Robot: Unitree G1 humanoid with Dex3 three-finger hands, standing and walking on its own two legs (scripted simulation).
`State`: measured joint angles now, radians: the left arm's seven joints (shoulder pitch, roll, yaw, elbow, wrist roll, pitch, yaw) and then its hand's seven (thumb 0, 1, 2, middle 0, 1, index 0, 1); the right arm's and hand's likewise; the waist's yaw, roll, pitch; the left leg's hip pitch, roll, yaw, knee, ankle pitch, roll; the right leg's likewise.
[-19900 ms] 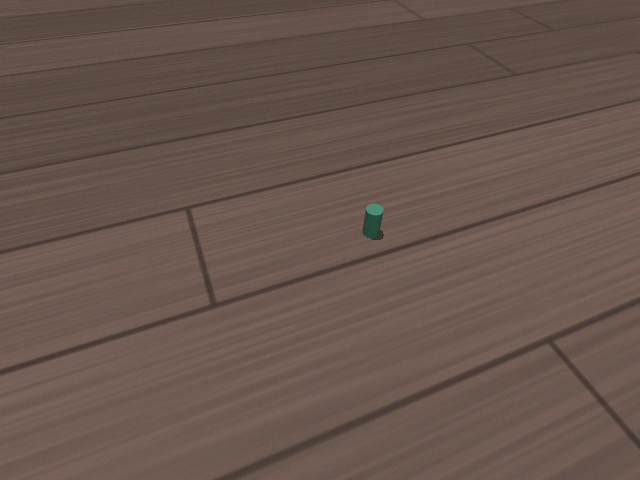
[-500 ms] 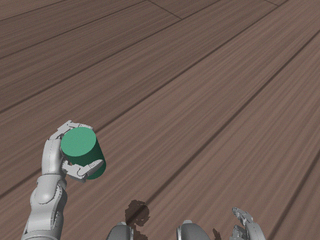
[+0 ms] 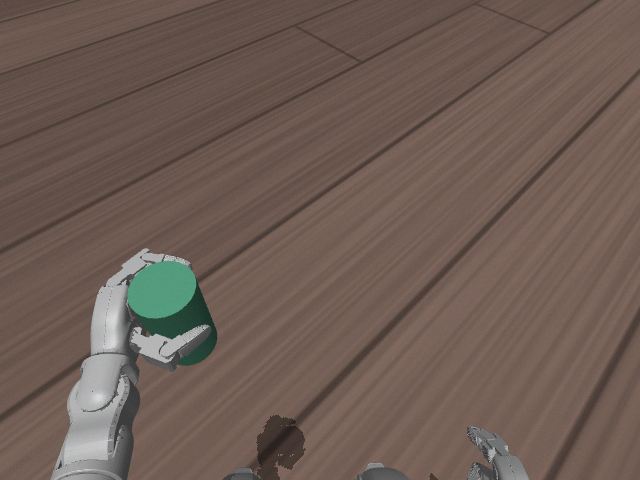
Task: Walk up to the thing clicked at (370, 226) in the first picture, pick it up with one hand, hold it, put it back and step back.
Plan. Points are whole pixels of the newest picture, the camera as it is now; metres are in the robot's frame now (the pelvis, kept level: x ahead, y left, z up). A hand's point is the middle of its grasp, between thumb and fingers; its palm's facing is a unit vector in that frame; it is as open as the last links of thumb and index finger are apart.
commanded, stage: hold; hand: left
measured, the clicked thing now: (178, 316) +0.33 +0.17 +0.01
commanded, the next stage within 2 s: none
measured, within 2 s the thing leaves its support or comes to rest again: neither
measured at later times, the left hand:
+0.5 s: hand (172, 306) +0.32 +0.17 +0.05, palm faces +0.07 -1.00 -0.02, open 10.2 cm
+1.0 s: hand (167, 307) +0.32 +0.17 +0.05, palm faces +0.07 -1.00 -0.01, open 10.2 cm
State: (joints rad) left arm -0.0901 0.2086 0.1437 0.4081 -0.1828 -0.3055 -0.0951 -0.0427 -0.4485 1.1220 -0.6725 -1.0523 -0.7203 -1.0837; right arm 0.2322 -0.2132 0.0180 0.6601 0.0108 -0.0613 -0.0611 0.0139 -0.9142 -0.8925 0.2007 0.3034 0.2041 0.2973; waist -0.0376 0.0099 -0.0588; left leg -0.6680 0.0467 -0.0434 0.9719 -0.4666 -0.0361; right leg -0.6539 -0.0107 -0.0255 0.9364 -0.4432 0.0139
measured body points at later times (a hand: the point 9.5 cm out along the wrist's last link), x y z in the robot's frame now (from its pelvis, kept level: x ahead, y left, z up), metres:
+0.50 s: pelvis +0.00 +0.00 +0.01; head +0.05 +0.00 +0.46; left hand +0.31 +0.22 +0.05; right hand +0.14 -0.24 -0.09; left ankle +0.01 +0.14 -0.68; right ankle +0.01 -0.13 -0.68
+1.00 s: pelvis +0.00 +0.00 +0.02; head +0.04 +0.01 +0.46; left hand +0.31 +0.22 +0.06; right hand +0.13 -0.24 -0.09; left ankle +0.01 +0.14 -0.68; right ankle +0.01 -0.13 -0.68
